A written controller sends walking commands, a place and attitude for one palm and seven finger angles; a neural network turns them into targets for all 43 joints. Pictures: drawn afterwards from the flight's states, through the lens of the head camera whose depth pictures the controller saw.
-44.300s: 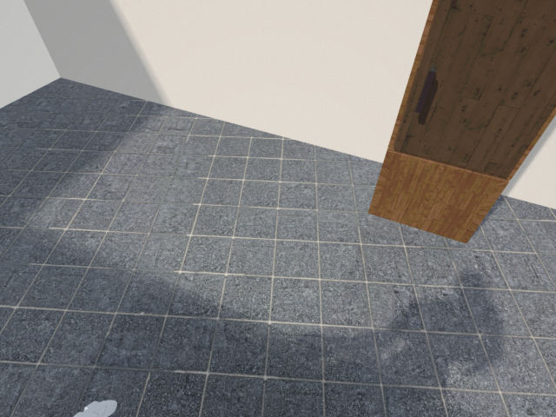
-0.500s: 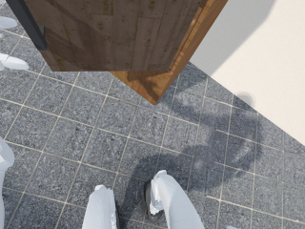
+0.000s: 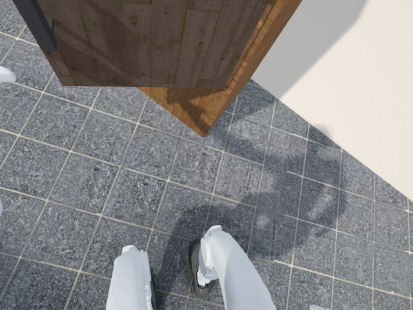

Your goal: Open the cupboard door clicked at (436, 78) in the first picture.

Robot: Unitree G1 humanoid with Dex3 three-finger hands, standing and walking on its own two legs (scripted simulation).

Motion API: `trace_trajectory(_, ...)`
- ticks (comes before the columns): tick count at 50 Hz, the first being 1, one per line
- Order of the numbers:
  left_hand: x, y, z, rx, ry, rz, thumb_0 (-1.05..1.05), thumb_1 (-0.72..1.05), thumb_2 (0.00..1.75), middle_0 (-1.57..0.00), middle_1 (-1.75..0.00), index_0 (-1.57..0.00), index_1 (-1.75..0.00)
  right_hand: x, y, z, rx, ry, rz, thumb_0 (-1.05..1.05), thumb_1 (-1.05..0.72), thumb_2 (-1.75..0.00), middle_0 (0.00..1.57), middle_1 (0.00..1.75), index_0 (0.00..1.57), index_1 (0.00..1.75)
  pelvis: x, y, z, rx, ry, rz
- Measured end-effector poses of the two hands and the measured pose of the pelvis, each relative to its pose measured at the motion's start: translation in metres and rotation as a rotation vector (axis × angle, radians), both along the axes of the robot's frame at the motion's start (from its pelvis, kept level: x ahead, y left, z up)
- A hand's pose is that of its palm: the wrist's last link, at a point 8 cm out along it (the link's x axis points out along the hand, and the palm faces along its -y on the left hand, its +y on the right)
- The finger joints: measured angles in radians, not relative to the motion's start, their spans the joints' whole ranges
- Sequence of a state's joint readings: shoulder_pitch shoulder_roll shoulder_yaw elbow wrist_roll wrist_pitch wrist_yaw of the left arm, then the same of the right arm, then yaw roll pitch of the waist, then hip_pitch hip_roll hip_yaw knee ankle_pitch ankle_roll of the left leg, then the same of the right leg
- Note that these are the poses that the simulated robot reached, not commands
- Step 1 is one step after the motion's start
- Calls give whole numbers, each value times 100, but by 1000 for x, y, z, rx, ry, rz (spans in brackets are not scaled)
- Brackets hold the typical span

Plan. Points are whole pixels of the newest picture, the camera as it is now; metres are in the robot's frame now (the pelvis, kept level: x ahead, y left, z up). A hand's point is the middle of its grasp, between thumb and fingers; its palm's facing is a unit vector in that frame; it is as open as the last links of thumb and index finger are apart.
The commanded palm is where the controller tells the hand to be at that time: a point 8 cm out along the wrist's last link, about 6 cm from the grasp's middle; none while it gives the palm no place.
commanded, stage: slide the fingers in behind the handle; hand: left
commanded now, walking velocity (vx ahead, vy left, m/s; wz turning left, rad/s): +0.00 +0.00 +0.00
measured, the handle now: (32, 0) +0.61 +0.21 +0.07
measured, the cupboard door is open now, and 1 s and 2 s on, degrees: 42 42 41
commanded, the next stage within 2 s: close the thumb around the handle in 1.56 s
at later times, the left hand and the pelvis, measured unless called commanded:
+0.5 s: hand out of the picture +0.56 +0.25 +0.05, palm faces +0.01 -1.00 -0.03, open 14.1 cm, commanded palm +0.55 +0.25 +0.06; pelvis +0.01 +0.01 +0.01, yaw +0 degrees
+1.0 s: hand (50, 29) +0.56 +0.19 +0.06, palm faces -0.01 -1.00 +0.01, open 14.1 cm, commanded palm +0.54 +0.22 +0.06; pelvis +0.02 -0.01 +0.02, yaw +2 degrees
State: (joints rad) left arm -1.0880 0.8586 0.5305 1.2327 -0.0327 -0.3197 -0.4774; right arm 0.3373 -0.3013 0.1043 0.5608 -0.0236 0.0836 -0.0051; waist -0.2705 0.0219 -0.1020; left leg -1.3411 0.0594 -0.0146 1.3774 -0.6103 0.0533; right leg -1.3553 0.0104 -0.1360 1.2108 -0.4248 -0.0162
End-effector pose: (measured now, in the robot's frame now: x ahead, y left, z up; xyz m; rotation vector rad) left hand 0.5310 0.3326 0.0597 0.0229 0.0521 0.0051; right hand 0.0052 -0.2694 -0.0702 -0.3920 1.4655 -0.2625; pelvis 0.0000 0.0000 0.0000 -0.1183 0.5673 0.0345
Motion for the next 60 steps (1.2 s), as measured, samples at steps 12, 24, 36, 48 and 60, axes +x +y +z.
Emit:
trace_trajectory(12,8,-14,-2,-19,15,-28,-1,-50,30,-30,-120,-30,-120,-12,25,0,44,40,-25,0,-91,-89,20,30,21,30,3,11,5,-8,3,7)
trace_trajectory(24,10,-26,-3,5,15,6,-1,-50,30,-30,-120,-27,-121,-15,33,5,77,65,-54,0,-91,-89,20,30,21,30,12,12,13,-3,-3,4)
trace_trajectory(36,0,-38,-1,-8,30,42,-1,-50,30,-30,-120,-16,-117,7,16,10,77,63,-11,0,-91,-89,20,30,21,30,21,2,23,8,-19,28)
trace_trajectory(48,6,-93,3,-38,18,-47,-1,-50,30,-30,-120,-24,-119,36,-3,8,66,-34,11,0,-91,-89,20,30,21,30,23,-9,24,25,-40,22)
trace_trajectory(60,2,-87,1,20,4,-7,-1,-50,30,-30,-120,-32,-122,16,4,-13,135,-28,-29,0,-91,-89,20,30,20,30,12,-15,15,50,-35,-14)
